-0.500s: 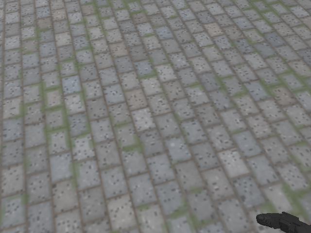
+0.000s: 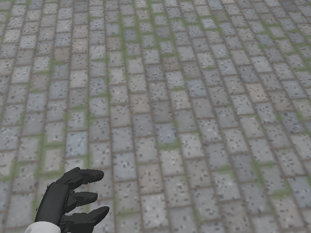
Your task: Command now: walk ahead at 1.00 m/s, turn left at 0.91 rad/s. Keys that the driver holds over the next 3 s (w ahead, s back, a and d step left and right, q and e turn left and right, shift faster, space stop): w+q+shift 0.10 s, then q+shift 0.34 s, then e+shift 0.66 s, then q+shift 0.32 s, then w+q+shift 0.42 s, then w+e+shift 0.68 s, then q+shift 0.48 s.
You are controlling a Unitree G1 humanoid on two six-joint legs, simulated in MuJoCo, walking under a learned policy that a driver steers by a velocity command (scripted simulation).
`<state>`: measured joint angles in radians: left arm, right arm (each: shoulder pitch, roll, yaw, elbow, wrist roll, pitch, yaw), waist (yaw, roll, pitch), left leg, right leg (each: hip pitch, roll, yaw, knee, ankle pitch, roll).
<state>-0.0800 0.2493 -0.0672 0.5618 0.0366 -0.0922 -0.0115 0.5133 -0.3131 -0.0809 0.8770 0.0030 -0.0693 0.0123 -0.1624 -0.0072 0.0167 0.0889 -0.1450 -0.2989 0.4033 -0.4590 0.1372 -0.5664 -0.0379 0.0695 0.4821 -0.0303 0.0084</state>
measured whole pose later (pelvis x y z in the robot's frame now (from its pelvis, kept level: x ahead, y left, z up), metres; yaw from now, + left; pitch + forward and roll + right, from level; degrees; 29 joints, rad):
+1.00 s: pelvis +0.46 -0.03 +0.02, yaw +11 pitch +1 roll +2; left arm 0.29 0.28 0.06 0.70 0.01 0.06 0.00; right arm 0.15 -0.29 -0.05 0.71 -0.02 0.04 -0.03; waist 0.02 0.03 0.03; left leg -0.49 -0.03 0.00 0.97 -0.45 -0.02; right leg -0.25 0.06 0.05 0.53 -0.30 -0.08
